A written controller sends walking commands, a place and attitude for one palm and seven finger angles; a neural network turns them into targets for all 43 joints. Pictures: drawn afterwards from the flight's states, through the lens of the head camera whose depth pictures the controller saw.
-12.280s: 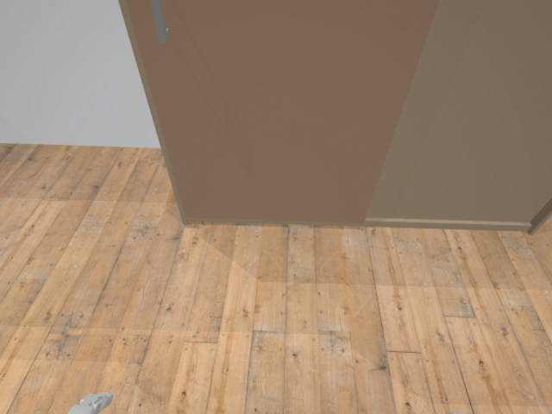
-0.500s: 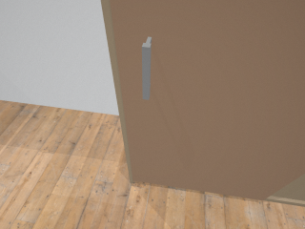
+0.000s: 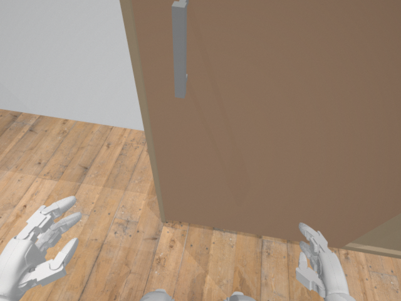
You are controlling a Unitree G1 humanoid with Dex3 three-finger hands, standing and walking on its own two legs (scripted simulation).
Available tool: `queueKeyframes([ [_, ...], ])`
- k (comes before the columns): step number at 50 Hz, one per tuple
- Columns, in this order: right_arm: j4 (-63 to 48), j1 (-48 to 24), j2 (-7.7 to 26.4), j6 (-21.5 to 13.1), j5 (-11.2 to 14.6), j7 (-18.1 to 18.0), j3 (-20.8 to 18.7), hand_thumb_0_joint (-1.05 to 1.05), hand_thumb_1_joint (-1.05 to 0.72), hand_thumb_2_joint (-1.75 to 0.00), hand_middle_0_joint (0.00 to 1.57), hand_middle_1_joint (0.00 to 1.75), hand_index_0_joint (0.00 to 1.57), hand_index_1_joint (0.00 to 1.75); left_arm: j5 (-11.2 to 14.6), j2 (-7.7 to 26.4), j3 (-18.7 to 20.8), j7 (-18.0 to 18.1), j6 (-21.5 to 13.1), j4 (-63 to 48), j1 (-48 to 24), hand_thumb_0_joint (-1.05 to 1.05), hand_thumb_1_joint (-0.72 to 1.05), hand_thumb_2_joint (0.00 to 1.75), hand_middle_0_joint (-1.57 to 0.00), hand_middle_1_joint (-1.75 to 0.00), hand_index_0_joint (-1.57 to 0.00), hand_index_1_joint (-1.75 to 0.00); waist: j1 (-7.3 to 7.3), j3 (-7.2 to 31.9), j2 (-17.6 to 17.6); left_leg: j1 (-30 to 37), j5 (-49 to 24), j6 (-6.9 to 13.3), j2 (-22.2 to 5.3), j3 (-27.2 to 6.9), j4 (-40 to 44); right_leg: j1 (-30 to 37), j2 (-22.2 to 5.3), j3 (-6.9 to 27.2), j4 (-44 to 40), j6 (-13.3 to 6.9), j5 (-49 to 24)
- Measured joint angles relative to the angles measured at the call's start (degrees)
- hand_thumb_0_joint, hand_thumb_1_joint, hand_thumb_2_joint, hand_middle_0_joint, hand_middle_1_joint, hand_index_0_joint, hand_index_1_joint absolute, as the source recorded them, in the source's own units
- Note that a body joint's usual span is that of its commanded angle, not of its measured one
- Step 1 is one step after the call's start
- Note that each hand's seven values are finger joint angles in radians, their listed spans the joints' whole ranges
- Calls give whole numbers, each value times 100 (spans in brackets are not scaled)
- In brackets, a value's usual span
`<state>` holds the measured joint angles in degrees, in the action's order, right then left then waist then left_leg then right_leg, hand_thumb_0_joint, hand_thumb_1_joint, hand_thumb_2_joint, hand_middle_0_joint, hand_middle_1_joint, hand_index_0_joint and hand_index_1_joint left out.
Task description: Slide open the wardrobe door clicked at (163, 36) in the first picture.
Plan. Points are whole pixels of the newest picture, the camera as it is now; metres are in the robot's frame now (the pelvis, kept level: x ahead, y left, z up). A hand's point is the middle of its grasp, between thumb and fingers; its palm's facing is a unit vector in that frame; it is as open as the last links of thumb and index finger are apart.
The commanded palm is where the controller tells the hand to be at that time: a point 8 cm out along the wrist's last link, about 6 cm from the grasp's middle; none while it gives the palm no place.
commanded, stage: raise the hand with hooked fingers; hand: left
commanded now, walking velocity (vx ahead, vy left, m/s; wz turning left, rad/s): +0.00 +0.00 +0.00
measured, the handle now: (182, 50) +0.50 +0.08 +0.23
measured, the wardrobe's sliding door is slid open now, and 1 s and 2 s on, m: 0.00 0.00 0.00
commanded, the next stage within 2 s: move the hooked fingers beside the handle in 1.72 s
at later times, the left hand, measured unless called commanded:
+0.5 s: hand (17, 217) +0.21 +0.29 +0.12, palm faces +0.05 -1.00 -0.06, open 11.4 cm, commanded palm +0.17 +0.32 +0.14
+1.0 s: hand out of the picture +0.25 +0.31 +0.20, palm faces +0.03 -1.00 -0.08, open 13.8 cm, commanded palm +0.22 +0.35 +0.22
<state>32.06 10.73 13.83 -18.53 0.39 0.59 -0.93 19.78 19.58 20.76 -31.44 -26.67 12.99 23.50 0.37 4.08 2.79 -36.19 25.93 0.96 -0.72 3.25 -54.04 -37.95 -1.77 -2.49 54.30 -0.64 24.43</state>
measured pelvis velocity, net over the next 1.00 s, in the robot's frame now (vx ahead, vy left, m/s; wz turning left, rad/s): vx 0.01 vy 0.03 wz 0.04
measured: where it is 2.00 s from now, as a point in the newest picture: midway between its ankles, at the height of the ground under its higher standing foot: outside the picture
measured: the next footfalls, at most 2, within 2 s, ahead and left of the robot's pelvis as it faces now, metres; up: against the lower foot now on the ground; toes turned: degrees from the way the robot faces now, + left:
none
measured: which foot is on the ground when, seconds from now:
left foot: down 0.00-1.00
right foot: down 0.00-1.00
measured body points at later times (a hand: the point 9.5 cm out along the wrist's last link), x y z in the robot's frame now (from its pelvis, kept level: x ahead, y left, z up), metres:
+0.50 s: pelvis +0.00 +0.00 +0.02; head +0.02 +0.02 +0.47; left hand +0.20 +0.34 +0.13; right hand +0.17 -0.24 -0.04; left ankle +0.01 +0.11 -0.69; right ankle +0.03 -0.11 -0.69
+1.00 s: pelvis +0.01 +0.03 +0.05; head +0.00 +0.03 +0.50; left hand +0.25 +0.36 +0.21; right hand +0.23 -0.17 +0.00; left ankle +0.01 +0.11 -0.69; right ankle +0.03 -0.11 -0.69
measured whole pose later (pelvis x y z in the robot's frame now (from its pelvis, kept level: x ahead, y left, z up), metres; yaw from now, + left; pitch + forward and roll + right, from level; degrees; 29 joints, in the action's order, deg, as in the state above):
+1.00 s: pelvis +0.01 +0.03 +0.05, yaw +2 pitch -3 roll -2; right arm 35.2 10.3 14.2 -14.4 3.8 -6.2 5.8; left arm 20.9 28.2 23.9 -27.7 9.7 0.6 -1.0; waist 4.8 -0.2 -1.5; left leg -13.4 18.5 2.7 0.7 1.1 -34.6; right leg -11.8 -2.0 -4.8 29.8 1.3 15.1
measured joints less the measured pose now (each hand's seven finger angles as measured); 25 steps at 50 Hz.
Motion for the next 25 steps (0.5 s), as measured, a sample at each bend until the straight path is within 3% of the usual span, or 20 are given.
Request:
queueKeyframes([
  [2, -86, 47, 91, -65, 27, -86, -24, 1, -90, -89, 20, 30, 21, 30, 274, 10, 185, -243, 133, -170, 160, 1, 60, 77, -23, -49, -23, -49, 136, 35, -21, -227, 155, -25, -44, -85, -338, -173, 29, -79, 269, -35, 141],
  [4, -49, 84, 183, -129, 57, -194, -35, 1, -90, -89, 20, 30, 21, 30, 486, -41, 336, -258, 209, -420, 168, 1, 56, 75, -23, -52, -23, -52, 262, 14, -97, -343, 268, -56, -80, -228, -599, -190, 57, -218, 413, -67, 232],
  [8, 190, 36, 272, -183, 135, -418, 63, 2, -90, -89, 20, 30, 21, 30, 564, -121, 389, -83, 346, -818, -220, 1, 46, 71, -24, -58, -23, -58, 385, -130, -260, -387, 327, -98, -112, -484, -831, -58, 92, -466, 447, -108, 267],
  [11, 302, -23, 204, -130, 194, -569, 207, 2, -90, -89, 20, 30, 21, 30, 397, 11, 243, -57, 764, -910, -625, 1, 39, 68, -24, -63, -24, -63, 345, -256, -316, -268, 233, -114, -124, -547, -712, 105, 116, -527, 269, -121, 159],
  [15, 267, 24, 27, -29, 218, -668, 379, 2, -90, -89, 20, 30, 21, 30, 201, 396, 114, -63, 1445, -1011, -824, 1, 30, 65, -25, -69, -24, -68, 156, -315, -308, 43, 29, -99, -147, -457, -278, 370, 154, -444, -148, -107, -68],
  [20, 178, 295, -44, 16, 250, -665, 423, 2, -90, -89, 20, 30, 21, 30, 469, 652, 428, 130, 1794, -1184, -710, 1, 18, 59, -26, -76, -26, -76, -8, -283, -302, 498, -164, -72, -160, -302, 261, 758, 187, -297, -658, -63, -298],
  [25, 256, 524, 148, 13, 314, -658, 349, 2, -90, -89, 20, 30, 21, 30, 637, 570, 618, 319, 1906, -1109, -787, 0, 7, 55, -26, -84, -26, -83, 56, -283, -374, 820, -241, -4, -109, -250, 554, 1093, 152, -247, -987, 16, -405],
])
